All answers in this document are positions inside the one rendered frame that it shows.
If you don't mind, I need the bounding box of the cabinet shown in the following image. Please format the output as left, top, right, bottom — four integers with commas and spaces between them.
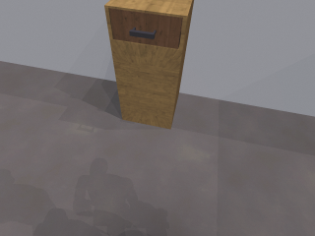
104, 0, 194, 130

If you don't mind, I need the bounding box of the handle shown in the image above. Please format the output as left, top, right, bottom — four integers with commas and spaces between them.
129, 27, 157, 39

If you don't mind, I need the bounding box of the drawer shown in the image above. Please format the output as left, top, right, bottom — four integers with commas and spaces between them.
109, 8, 183, 49

